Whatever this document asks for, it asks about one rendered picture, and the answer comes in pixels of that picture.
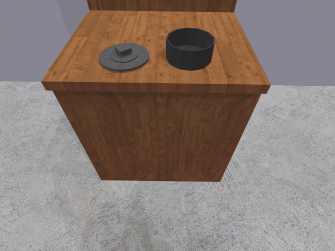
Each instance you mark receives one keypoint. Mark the lid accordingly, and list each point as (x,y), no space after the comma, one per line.
(111,60)

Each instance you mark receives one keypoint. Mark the table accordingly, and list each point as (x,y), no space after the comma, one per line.
(158,122)

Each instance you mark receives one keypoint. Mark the pot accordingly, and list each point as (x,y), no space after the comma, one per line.
(189,48)

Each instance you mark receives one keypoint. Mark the knob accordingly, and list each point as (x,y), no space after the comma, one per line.
(123,49)

